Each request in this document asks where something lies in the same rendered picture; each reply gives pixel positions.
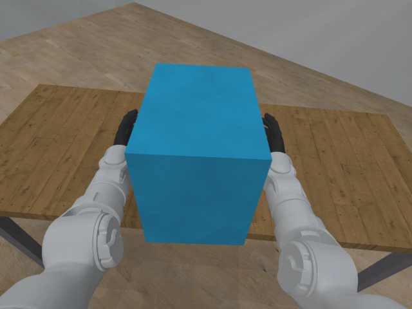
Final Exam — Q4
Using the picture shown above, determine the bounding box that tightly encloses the robot left forearm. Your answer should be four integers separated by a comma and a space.
42, 145, 131, 267

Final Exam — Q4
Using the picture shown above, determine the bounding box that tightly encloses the left robot upper arm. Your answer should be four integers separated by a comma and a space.
0, 212, 124, 309

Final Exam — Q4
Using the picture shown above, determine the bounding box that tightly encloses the robot right hand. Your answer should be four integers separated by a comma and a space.
262, 113, 285, 153

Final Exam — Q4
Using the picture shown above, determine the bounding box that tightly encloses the carton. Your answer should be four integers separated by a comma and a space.
124, 63, 272, 245

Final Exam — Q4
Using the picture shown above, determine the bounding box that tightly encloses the robot left hand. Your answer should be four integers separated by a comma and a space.
113, 109, 138, 146

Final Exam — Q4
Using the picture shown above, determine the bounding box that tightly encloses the robot right forearm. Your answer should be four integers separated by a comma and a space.
263, 152, 358, 286

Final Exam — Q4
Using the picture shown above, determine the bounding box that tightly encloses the table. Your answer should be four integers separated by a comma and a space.
0, 84, 412, 293

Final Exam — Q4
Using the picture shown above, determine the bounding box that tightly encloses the right robot upper arm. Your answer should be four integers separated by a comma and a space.
277, 239, 408, 309

